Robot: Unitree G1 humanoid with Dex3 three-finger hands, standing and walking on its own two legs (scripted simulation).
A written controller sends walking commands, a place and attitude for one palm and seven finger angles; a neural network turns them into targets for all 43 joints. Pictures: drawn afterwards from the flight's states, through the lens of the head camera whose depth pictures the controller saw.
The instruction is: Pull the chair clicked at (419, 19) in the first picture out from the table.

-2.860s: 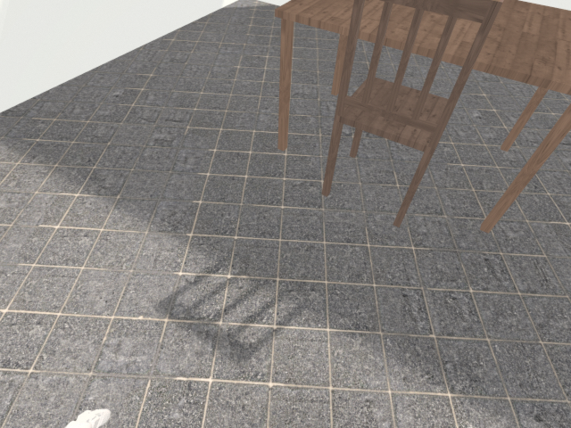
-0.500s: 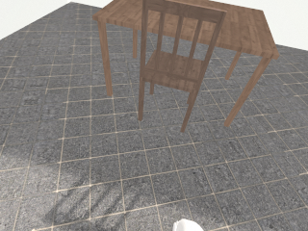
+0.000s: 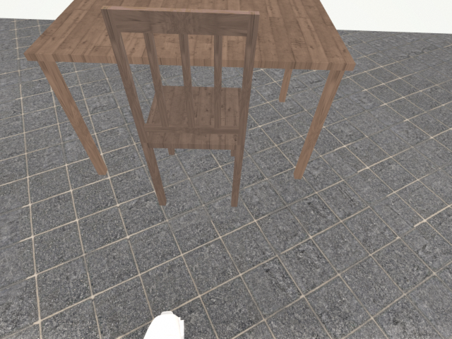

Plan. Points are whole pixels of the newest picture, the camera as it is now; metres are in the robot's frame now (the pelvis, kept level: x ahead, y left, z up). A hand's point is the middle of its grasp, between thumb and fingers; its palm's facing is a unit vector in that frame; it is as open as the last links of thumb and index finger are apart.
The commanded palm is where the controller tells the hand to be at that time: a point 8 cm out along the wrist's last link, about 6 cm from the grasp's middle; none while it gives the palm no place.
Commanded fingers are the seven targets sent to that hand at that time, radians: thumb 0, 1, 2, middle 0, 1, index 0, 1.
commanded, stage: take the last steps up to it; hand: left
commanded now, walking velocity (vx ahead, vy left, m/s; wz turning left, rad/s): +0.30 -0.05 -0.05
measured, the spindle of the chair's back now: (188, 86) +0.84 +0.15 -0.05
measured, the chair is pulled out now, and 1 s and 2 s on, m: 0.00 0.00 0.00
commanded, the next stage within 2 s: come to a stop and stand still in 0.86 s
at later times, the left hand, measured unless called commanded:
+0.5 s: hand (132, 296) +0.23 +0.21 -0.17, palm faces -0.10 -0.98 -0.14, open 7.4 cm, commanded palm none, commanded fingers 0.00 0.90 0.90 -0.20 -0.30 -0.20 -0.30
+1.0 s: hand (165, 249) +0.35 +0.16 -0.20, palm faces +0.01 -0.99 -0.12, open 7.3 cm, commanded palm none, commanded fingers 0.00 0.90 0.90 -0.20 -0.30 -0.20 -0.30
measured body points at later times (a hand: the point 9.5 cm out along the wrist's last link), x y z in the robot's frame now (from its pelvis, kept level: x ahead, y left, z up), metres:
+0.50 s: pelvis +0.17 +0.04 +0.01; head +0.20 +0.05 +0.46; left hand +0.24 +0.26 -0.15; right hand +0.09 -0.18 -0.13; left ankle +0.11 +0.16 -0.73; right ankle +0.22 -0.12 -0.69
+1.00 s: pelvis +0.35 +0.00 -0.01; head +0.37 +0.03 +0.44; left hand +0.35 +0.22 -0.18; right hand +0.40 -0.25 -0.14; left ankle +0.40 +0.08 -0.73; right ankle +0.26 -0.11 -0.71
